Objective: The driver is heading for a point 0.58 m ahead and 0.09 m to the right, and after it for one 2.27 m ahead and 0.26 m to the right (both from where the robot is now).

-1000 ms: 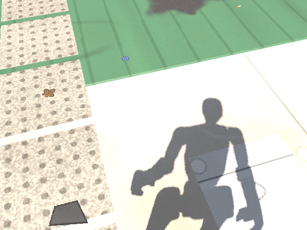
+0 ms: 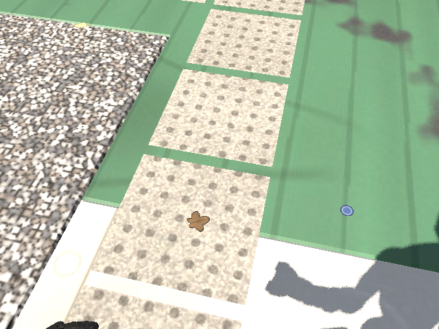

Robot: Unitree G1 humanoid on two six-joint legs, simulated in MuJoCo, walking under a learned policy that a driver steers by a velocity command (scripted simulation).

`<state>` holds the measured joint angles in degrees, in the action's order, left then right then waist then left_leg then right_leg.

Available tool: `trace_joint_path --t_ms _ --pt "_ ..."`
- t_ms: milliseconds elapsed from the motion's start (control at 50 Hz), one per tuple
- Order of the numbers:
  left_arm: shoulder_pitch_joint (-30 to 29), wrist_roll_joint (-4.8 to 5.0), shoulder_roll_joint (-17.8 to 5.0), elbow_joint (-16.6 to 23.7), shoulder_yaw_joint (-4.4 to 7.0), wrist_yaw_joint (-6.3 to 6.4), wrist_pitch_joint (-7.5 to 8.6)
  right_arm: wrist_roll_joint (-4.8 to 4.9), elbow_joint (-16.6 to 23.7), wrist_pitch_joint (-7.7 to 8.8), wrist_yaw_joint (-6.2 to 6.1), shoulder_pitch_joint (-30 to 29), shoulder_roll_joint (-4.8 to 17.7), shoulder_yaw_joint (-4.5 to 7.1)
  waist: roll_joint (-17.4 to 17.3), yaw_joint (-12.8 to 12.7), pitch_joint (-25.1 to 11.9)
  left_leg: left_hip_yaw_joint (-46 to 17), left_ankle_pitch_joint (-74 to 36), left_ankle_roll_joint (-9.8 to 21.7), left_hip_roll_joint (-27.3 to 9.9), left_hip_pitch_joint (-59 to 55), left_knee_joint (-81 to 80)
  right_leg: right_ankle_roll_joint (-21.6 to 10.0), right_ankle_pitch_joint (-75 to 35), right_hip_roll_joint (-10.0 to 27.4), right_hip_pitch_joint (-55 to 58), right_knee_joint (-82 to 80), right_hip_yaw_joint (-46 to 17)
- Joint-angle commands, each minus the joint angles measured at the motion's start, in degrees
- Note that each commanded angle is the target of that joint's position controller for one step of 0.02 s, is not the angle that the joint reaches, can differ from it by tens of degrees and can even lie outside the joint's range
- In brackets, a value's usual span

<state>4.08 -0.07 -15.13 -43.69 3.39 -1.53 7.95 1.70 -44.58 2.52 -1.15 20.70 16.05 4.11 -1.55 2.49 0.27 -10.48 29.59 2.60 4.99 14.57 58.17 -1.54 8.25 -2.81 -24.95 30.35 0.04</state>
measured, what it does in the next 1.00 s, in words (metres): walks ahead, turning right: left foot, then right foot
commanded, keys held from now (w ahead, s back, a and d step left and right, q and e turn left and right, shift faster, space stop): w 0.34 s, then w+e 0.44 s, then e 0.22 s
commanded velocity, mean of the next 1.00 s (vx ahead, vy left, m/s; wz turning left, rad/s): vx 0.46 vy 0.00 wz -0.17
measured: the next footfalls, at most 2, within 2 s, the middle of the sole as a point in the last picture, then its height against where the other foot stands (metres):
left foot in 0.42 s outside the picture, level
right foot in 0.94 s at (256, 284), level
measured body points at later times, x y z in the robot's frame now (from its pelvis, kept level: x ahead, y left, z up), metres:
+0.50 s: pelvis +0.25 +0.06 +0.00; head +0.29 +0.07 +0.45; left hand +0.25 +0.34 -0.13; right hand +0.47 -0.18 -0.06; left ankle +0.32 +0.16 -0.73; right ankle +0.12 -0.10 -0.65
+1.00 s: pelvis +0.49 +0.01 -0.01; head +0.54 -0.01 +0.44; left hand +0.75 +0.21 -0.10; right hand +0.49 -0.28 -0.13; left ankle +0.35 +0.17 -0.65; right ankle +0.58 -0.09 -0.73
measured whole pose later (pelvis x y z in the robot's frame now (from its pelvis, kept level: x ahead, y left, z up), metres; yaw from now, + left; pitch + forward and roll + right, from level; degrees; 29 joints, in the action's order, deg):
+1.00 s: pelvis +0.49 +0.01 -0.01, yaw -15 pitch +2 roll +1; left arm 4.6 -0.2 -16.8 -38.9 4.0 -2.6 2.1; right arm 0.0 -46.0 3.2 -1.2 15.2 16.2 3.8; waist 1.1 2.0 4.2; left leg 5.1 34.4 -3.3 -2.6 12.9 61.5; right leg -5.0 8.0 -2.1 -30.7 36.0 1.9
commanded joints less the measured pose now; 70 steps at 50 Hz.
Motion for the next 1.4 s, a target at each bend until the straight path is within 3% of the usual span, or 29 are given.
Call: trace_joint_path --t_ms 20,60,100,220,340,400,420,440,460,480,540,640,780,820,880,920,940,960,980,1000,1020,1040,1060,1100,1180,1280,1340,1380,1400 --pt "10.54 0.13 -6.42 0.37 1.90 0.04 -0.85 -0.39 5.20 1.15 -0.10 -2.39 7.46 0.99 3.97 -6.22 -4.06 1.29 -6.25 -0.95 -6.29 28.76 15.68 -10.53 12.02 20.49 28.41 -14.72 -28.77" --pt "8.53 -0.70 -5.19 -0.19 1.24 0.18 -1.05 -1.02 6.49 1.49 0.40 -4.73 5.61 0.97 4.95 -3.76 -0.92 2.22 -9.96 -0.63 -9.23 24.83 9.85 -10.35 1.77 16.99 19.86 -17.10 -20.89" --pt "9.37 -0.15 -5.31 -1.20 1.24 0.18 -0.76 -0.79 6.55 1.39 0.74 -3.91 3.40 0.43 6.87 -2.84 -1.42 4.52 -10.22 -0.94 -10.21 23.03 5.14 -11.27 -3.77 15.81 18.04 -18.96 -16.74" --pt "12.01 1.08 -9.66 -2.86 2.17 0.83 -1.56 -1.16 9.60 2.07 1.48 -13.50 1.04 -1.24 5.78 -5.23 0.10 8.80 -24.62 -2.32 -10.65 20.61 -15.57 -10.65 -10.14 14.18 16.48 -22.13 -7.15" --pt "16.98 1.96 -11.24 -5.38 2.18 0.79 -3.14 -0.32 12.37 2.51 2.73 -20.81 2.87 -0.88 7.07 -6.84 1.88 10.45 -25.66 -0.68 -8.06 16.71 -26.33 -8.37 -10.12 16.98 21.92 -18.82 -6.64" --pt "16.29 2.06 -10.96 -5.60 1.75 1.07 -3.93 -1.01 9.53 2.87 2.36 -9.84 6.95 1.45 5.73 0.26 -3.77 12.06 -24.75 2.26 -5.28 -2.46 -32.06 -5.48 -23.46 13.99 19.50 -5.07 -4.79" --pt "15.32 1.04 -8.16 -4.24 0.54 1.07 -3.66 -1.94 7.82 2.77 1.67 0.08 10.71 2.83 2.18 4.80 -11.25 4.58 -25.56 5.36 -12.93 -18.12 -30.34 -3.13 -16.12 10.82 10.46 9.67 -2.24" --pt "20.57 0.49 -1.65 -2.52 -1.53 1.02 -2.61 -2.86 7.17 2.13 1.24 5.14 16.61 4.07 -12.85 3.47 -19.04 -18.91 -19.96 13.30 -28.46 -36.88 -33.79 0.90 13.48 2.39 -11.13 31.47 1.34" --pt "19.69 1.73 -5.92 -3.48 -0.51 0.98 -1.91 -2.48 6.57 2.05 1.46 6.79 12.02 2.96 -11.23 4.91 -20.77 -28.39 -12.96 14.72 -29.73 -35.03 -39.11 0.75 24.77 2.62 -17.31 40.74 -6.19" --pt "16.06 2.95 -9.41 -2.41 0.68 0.91 -1.79 -2.04 6.56 2.25 1.60 3.21 9.37 1.90 -7.89 4.06 -12.15 -19.90 -12.96 12.27 -27.82 -28.38 -40.04 0.19 20.80 5.26 -20.92 43.33 -6.94" --pt "13.25 1.76 -7.73 -2.22 1.20 1.30 -3.56 -2.12 6.54 3.22 2.23 -6.40 4.08 0.32 -6.04 -1.24 -2.48 -3.13 -19.89 8.57 -20.94 -10.61 -46.12 0.82 9.61 10.38 -14.79 36.75 -5.77" --pt "11.65 1.65 -4.29 -1.17 1.12 1.28 -5.83 -2.91 3.73 4.77 1.61 -7.17 5.14 1.33 -2.50 -3.29 0.48 8.11 -31.42 8.77 -20.28 -6.75 -50.55 2.24 -0.15 10.34 -15.24 31.41 -7.15" --pt "-0.75 1.11 -2.24 3.52 0.07 -0.98 -5.37 -2.05 0.56 3.59 0.21 -3.20 8.16 2.33 -0.43 0.86 4.55 18.22 -33.16 6.79 -20.47 -11.90 -51.08 0.89 -12.21 9.14 -15.63 11.87 -1.76" --pt "-3.43 0.77 -2.26 5.38 0.02 -1.70 -5.25 -1.67 -0.04 2.53 -0.10 -3.06 8.73 2.51 -0.48 1.22 5.87 20.60 -42.48 5.90 -20.60 -14.39 -47.42 0.04 -9.98 8.07 -15.26 7.89 0.72" --pt "-1.18 0.51 -4.35 7.01 1.14 -2.68 -5.21 -0.64 0.12 0.82 -1.00 -3.75 10.88 3.04 -3.65 -1.07 1.54 22.24 -64.31 3.76 -20.73 -17.79 -37.34 -2.10 -3.06 3.75 -8.17 6.10 5.12" --pt "10.59 0.70 -8.57 4.61 3.45 -2.32 -5.17 0.13 1.03 -0.04 -1.48 -5.94 11.53 3.15 -3.46 -7.52 -5.07 23.29 -68.79 1.06 -18.26 -15.43 -20.85 -4.94 -5.10 -0.63 6.82 0.64 6.34" --pt "16.51 0.33 -12.65 3.43 5.08 -0.97 -5.43 -0.38 1.44 0.43 -1.36 -4.84 10.19 2.59 0.95 -10.47 -8.85 23.84 -53.97 -2.65 -14.87 -5.96 -6.12 -7.46 -20.19 1.76 20.34 -3.06 0.77" --pt "15.23 -0.13 -18.92 4.02 5.72 0.45 -6.09 -4.48 3.21 1.32 -0.49 1.50 1.91 0.26 17.43 -3.19 -14.24 21.72 8.18 -6.49 -6.37 16.29 15.10 -15.29 -52.75 16.89 39.80 5.41 -19.14" --pt "15.63 -0.76 -18.12 7.13 5.06 -0.08 -5.62 -2.92 3.46 2.53 0.40 3.66 4.83 -0.23 12.50 -5.34 -28.83 7.57 14.28 -7.13 -1.91 22.64 26.71 -25.31 -44.75 25.89 46.45 -0.77 -39.47" --pt "14.26 -0.51 -14.78 7.84 4.44 -0.43 -5.64 -0.57 4.49 2.77 0.60 -3.95 8.40 0.78 5.32 -8.19 -25.13 4.08 8.32 -5.95 -4.76 24.80 26.43 -22.53 -39.33 22.52 42.17 -4.29 -32.86" --pt "10.46 0.75 -12.26 7.74 3.82 -0.34 -5.57 -0.38 5.95 2.53 0.15 -7.34 7.94 0.56 3.41 -6.47 -16.67 5.34 2.65 -5.34 -6.61 27.48 21.72 -19.56 -32.41 19.53 34.30 -5.79 -26.77" --pt "7.39 1.34 -10.18 8.19 3.21 0.01 -5.78 -1.51 5.05 1.85 -0.67 -7.94 7.88 0.67 0.63 -4.58 -11.22 5.50 -0.69 -5.70 -8.54 26.11 17.91 -17.34 -28.07 17.17 25.74 -7.59 -23.44" --pt "5.33 0.90 -9.57 8.72 3.01 0.40 -6.08 -2.03 5.27 0.89 -1.16 -7.29 8.56 1.05 1.83 -2.52 -8.95 5.06 -2.82 -5.81 -9.31 22.29 15.04 -16.68 -26.02 15.89 18.32 -9.39 -21.73" --pt "3.60 -0.32 -9.98 9.41 3.15 0.64 -6.39 -2.30 5.38 -0.57 -1.36 -5.73 7.81 1.13 3.97 -0.30 -7.78 5.82 -4.23 -6.04 -8.73 16.79 10.40 -15.97 -26.32 13.91 10.10 -11.17 -19.32" --pt "4.09 0.14 -11.61 9.23 3.69 2.03 -7.23 -2.72 5.46 -1.32 -1.85 -6.69 5.61 0.30 5.30 -0.52 -10.27 6.28 -9.48 -7.66 -7.12 15.27 0.02 -14.46 -26.37 11.88 8.51 -9.99 -16.67" --pt "3.58 -0.08 -9.87 9.30 2.75 2.84 -8.90 -1.93 6.58 -1.98 -1.11 -11.09 5.33 -0.08 8.72 -2.84 -8.52 6.65 -14.63 -7.57 -7.06 11.25 -10.18 -11.67 -4.32 10.26 6.08 -10.73 -17.77" --pt "4.44 -0.42 -8.90 8.81 2.00 2.37 -9.20 -1.85 7.31 -1.19 -0.43 -11.96 5.45 -0.04 10.01 -3.68 -7.14 7.48 -12.46 -6.26 -6.54 8.22 -17.81 -11.18 -3.56 11.22 7.92 -8.05 -20.40" --pt "4.34 -0.06 -6.78 8.41 0.89 2.28 -9.32 -2.19 6.73 -0.36 0.24 -9.62 4.30 -0.19 9.38 -1.46 -6.61 8.60 -20.77 -4.15 -6.21 0.31 -32.08 -8.28 -4.43 9.40 7.13 -4.58 -19.95" --pt "7.00 -0.44 -5.02 7.93 0.26 2.33 -9.08 -3.20 7.12 -0.02 0.31 -9.30 6.54 0.11 6.30 -2.38 -6.66 3.96 -26.93 -2.22 -11.16 -4.30 -35.44 -4.87 0.53 6.75 5.16 -1.58 -18.43"
Velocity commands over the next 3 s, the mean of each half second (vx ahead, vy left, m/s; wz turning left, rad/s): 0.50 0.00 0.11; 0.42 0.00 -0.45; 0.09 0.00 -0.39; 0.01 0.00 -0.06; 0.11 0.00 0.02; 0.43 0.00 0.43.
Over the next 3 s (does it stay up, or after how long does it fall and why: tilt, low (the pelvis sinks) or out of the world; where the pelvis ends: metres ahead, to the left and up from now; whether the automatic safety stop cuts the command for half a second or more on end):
stays up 0.88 -0.04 -0.02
